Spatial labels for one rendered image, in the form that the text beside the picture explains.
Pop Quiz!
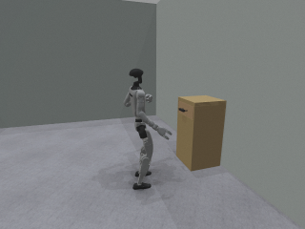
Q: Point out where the robot left foot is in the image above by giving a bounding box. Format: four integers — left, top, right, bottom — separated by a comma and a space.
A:
135, 171, 152, 177

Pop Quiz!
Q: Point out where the left robot upper arm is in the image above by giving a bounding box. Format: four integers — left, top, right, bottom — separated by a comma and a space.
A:
123, 86, 132, 107

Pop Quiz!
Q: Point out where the left robot hand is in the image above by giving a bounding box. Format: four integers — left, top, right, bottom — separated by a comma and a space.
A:
146, 94, 153, 103

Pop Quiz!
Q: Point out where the drawer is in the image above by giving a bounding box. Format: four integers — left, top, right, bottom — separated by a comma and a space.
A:
178, 101, 193, 119

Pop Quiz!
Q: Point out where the right robot upper arm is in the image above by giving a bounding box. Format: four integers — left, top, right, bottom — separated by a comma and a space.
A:
136, 90, 146, 118

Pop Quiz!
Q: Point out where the handle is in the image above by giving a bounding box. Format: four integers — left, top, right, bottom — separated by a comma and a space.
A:
178, 108, 187, 113

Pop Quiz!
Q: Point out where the humanoid robot head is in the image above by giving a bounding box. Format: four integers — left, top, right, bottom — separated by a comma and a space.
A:
129, 69, 144, 91

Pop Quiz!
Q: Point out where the right robot hand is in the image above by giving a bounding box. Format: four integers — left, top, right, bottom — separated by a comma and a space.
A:
157, 126, 172, 140

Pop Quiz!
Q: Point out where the robot right forearm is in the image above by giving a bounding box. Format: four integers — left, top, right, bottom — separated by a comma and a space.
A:
138, 112, 159, 131

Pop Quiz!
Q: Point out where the cabinet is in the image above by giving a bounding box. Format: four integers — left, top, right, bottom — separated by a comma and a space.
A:
176, 95, 227, 172

